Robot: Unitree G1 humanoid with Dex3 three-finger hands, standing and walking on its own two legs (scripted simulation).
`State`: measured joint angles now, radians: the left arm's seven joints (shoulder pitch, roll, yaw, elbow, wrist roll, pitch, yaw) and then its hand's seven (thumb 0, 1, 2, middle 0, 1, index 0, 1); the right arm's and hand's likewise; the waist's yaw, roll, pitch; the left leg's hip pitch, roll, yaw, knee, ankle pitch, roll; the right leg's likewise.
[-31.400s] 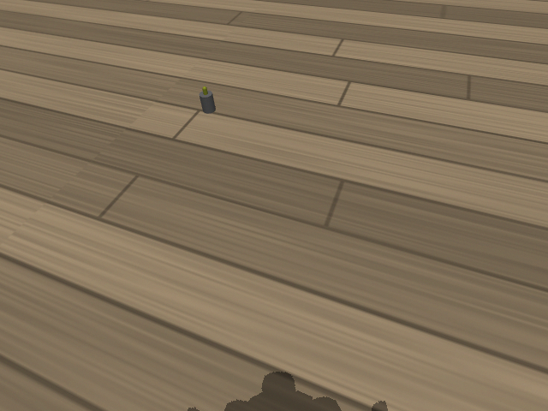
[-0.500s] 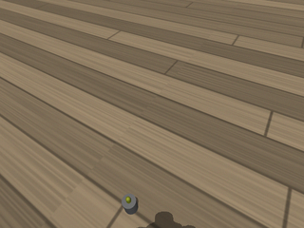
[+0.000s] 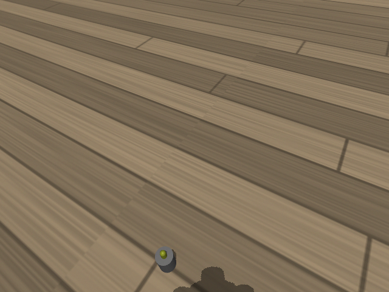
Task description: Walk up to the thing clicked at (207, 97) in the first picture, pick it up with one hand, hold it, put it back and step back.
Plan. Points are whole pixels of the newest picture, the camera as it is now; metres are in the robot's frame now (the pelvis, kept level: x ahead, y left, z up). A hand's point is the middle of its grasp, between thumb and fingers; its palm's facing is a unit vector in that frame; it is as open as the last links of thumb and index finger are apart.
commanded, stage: stand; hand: left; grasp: from the side
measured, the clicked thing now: (165, 258) +0.39 +0.21 -0.70
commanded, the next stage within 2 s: step back in 1.04 s
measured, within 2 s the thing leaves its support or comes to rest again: neither
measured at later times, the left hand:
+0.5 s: hand out of the picture +0.08 +0.25 -0.15, palm faces -0.02 -0.94 -0.35, open 7.3 cm
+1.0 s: hand out of the picture +0.10 +0.25 -0.15, palm faces -0.02 -0.94 -0.34, open 7.3 cm
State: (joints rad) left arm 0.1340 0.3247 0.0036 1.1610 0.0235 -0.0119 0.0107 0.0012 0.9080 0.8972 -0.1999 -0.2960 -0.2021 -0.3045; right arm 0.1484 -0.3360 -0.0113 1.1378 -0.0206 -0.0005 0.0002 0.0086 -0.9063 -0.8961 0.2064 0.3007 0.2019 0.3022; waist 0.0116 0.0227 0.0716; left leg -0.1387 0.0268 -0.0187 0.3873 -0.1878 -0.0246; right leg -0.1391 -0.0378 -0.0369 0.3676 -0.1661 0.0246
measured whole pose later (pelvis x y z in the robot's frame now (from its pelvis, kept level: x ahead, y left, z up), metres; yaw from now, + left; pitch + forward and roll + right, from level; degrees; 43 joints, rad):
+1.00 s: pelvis +0.02 +0.00 +0.00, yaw -1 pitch -2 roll +0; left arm 0.09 0.33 0.01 1.16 0.02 -0.01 0.00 0.00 0.91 0.90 -0.20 -0.30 -0.20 -0.30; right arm 0.10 -0.34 0.00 1.14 -0.01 -0.01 0.00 0.01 -0.91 -0.90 0.21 0.30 0.20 0.30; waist 0.01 0.02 0.06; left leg -0.10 0.03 -0.01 0.33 -0.19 -0.03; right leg -0.11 -0.03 -0.03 0.33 -0.18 0.02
